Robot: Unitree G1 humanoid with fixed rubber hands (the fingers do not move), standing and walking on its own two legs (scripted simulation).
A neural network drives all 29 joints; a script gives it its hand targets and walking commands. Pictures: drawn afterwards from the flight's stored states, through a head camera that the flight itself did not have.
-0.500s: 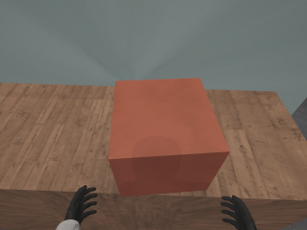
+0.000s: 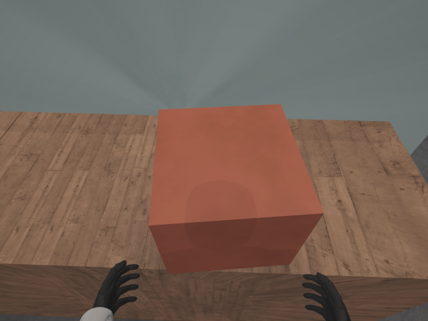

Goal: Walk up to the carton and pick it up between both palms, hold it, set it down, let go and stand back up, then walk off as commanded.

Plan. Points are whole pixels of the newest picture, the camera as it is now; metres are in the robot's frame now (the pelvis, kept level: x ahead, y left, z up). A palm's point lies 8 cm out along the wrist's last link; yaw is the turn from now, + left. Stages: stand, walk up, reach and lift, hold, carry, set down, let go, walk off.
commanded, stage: let go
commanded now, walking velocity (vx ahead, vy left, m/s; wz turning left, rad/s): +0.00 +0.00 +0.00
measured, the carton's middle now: (225, 188) +0.38 +0.02 +0.00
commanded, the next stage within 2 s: stand in 0.40 s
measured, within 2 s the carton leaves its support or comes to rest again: neither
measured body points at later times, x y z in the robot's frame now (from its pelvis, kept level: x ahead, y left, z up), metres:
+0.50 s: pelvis +0.00 +0.00 +0.00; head +0.01 +0.00 +0.45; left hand +0.15 +0.25 -0.07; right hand +0.17 -0.23 -0.10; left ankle -0.01 +0.14 -0.74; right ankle -0.01 -0.13 -0.74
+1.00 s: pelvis +0.00 +0.00 +0.00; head +0.01 +0.01 +0.45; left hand +0.13 +0.30 -0.08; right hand +0.16 -0.28 -0.09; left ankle -0.01 +0.14 -0.74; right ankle -0.01 -0.13 -0.74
